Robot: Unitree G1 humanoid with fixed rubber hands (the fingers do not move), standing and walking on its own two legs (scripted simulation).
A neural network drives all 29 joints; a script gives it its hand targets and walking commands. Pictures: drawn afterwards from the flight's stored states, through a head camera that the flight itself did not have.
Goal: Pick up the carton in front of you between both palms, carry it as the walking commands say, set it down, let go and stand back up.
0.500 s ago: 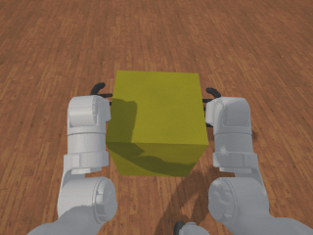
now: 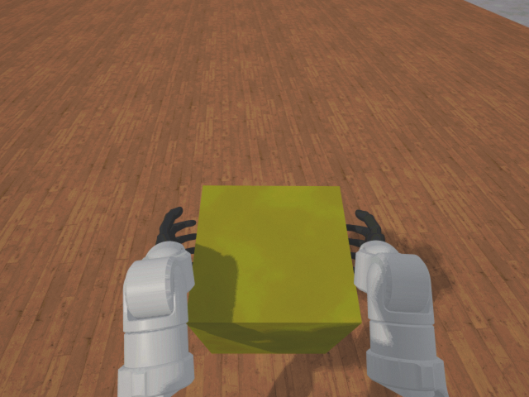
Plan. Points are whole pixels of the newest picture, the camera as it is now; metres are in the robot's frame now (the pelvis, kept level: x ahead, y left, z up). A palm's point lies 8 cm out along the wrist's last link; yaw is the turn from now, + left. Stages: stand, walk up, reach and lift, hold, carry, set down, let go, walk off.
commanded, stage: carry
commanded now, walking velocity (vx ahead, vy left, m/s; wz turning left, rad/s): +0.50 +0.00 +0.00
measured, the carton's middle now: (269, 277) +0.32 +0.00 +0.01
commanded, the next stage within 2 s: none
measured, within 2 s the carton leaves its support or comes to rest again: neither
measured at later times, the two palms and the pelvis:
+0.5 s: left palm (215, 143) +0.59 +0.11 +0.10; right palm (349, 148) +0.59 -0.18 +0.09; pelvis +0.30 -0.03 +0.00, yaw +1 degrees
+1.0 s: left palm (209, 85) +0.91 +0.15 +0.09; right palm (309, 85) +0.90 -0.13 +0.09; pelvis +0.61 +0.01 +0.01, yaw -2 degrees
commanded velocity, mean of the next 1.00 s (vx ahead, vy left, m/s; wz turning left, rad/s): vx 0.50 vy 0.00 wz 0.00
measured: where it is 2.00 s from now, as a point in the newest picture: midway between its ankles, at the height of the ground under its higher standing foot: (263, 209)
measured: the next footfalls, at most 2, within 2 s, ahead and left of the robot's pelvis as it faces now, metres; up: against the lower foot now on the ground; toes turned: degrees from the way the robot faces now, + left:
right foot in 0.44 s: +0.43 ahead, -0.13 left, +0.00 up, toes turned -11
left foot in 0.90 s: +0.72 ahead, +0.10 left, +0.00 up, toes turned +12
